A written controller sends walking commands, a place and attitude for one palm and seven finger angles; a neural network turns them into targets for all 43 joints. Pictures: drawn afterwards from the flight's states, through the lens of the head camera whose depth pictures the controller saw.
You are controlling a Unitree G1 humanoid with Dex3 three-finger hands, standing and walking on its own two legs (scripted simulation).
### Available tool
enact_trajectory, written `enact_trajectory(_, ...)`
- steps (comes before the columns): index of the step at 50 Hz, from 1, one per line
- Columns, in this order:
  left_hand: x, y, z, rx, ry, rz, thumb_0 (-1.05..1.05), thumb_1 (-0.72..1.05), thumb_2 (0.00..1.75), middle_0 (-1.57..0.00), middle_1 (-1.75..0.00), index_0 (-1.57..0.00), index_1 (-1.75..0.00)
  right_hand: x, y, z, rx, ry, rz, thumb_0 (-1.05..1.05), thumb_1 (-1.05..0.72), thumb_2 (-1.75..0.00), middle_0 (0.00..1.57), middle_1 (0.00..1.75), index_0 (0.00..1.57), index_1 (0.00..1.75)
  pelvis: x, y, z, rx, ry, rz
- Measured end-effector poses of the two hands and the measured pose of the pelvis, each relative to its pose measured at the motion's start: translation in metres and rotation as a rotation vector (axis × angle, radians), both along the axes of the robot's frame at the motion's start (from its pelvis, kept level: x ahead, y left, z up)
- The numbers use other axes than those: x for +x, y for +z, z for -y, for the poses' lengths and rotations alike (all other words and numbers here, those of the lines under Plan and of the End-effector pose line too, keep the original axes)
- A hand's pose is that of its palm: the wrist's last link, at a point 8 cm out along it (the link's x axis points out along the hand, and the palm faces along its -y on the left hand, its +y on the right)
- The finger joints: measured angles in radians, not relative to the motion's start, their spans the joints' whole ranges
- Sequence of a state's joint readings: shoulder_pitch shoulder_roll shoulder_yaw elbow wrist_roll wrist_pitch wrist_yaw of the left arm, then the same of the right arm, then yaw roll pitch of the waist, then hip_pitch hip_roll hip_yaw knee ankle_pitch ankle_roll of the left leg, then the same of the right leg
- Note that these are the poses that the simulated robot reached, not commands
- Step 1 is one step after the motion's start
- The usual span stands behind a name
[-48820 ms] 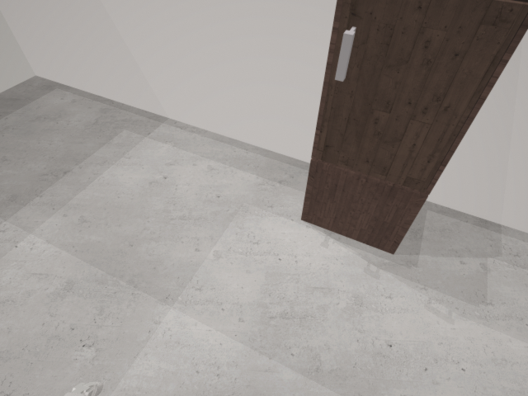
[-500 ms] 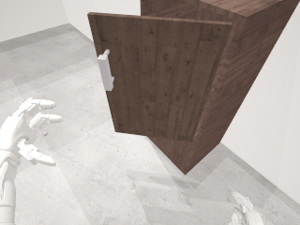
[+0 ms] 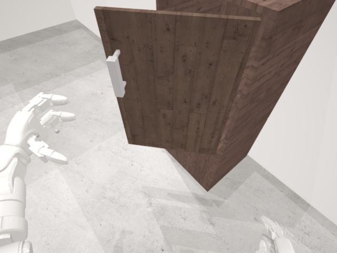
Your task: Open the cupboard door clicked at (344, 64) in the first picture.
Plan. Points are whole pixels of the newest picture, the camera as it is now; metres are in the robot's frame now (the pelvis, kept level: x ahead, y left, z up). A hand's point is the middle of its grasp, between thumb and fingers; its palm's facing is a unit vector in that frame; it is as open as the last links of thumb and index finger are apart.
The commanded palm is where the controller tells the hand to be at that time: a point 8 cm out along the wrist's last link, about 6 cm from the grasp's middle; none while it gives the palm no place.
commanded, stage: move the hooked fingers beside the handle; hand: left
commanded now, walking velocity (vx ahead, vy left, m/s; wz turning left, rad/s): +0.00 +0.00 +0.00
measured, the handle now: (118, 73) +0.58 +0.19 +0.10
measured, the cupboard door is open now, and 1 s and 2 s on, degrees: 41 41 41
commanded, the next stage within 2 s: none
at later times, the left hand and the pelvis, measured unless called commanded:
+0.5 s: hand (69, 107) +0.42 +0.27 +0.12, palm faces -0.07 -1.00 +0.00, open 14.0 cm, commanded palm +0.40 +0.32 +0.11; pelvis +0.01 +0.01 +0.00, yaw -2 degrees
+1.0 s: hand (83, 88) +0.49 +0.27 +0.11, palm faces -0.09 -1.00 +0.00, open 14.0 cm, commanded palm +0.48 +0.32 +0.11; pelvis +0.01 +0.02 -0.01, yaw -2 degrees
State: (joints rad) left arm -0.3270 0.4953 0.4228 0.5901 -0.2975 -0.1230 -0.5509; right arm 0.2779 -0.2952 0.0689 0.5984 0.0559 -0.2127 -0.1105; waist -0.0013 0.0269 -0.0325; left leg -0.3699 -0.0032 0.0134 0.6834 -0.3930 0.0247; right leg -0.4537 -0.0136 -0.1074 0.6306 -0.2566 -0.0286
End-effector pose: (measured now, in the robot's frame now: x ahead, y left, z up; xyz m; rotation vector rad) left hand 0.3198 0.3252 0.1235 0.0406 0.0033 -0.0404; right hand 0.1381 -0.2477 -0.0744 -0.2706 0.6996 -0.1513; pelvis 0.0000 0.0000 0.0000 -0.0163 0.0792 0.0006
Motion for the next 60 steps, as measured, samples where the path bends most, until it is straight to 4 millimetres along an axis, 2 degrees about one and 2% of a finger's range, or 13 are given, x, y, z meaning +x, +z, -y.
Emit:
enact_trajectory(6,0.025,-0.002,0.001,-0.018,-0.012,-0.013,-0.01,-0.5,0.3,-0.3,-1.2,-0.3,-1.2,-0.022,-0.005,0.008,-0.007,-0.039,-0.062,0.01,-0.9,-0.9,0.21,0.3,0.2,0.3,0.001,-0.001,-0.002,0.003,-0.017,-0.027)
enact_trajectory(17,0.056,-0.007,-0.003,-0.023,-0.02,-0.01,-0.01,-0.5,0.3,-0.3,-1.2,-0.3,-1.2,-0.062,-0.015,0.015,-0.03,-0.094,-0.219,0.01,-0.9,-0.9,0.21,0.3,0.2,0.3,0.003,-0.003,-0.007,-0.001,-0.023,-0.071)
enact_trajectory(39,0.121,-0.01,-0.001,-0.038,-0.047,-0.026,-0.01,-0.5,0.3,-0.3,-1.2,-0.3,-1.2,-0.085,-0.023,0.0,-0.035,-0.139,-0.371,0.01,-0.9,-0.9,0.21,0.3,0.2,0.3,0.009,-0.008,-0.021,-0.015,-0.024,-0.144)
enact_trajectory(46,0.145,-0.01,0.005,-0.05,-0.053,-0.017,-0.01,-0.5,0.3,-0.3,-1.2,-0.3,-1.2,-0.105,-0.026,-0.002,-0.032,-0.177,-0.456,0.01,-0.9,-0.9,0.21,0.3,0.2,0.3,0.013,-0.01,-0.023,-0.018,-0.032,-0.172)
enact_trajectory(60,0.183,-0.009,0.003,-0.048,-0.05,-0.034,-0.01,-0.5,0.3,-0.3,-1.2,-0.3,-1.2,-0.15,-0.026,-0.002,-0.039,-0.258,-0.63,0.0,-0.9,-0.9,0.21,0.3,0.2,0.3,0.017,-0.014,-0.023,-0.029,-0.038,-0.225)
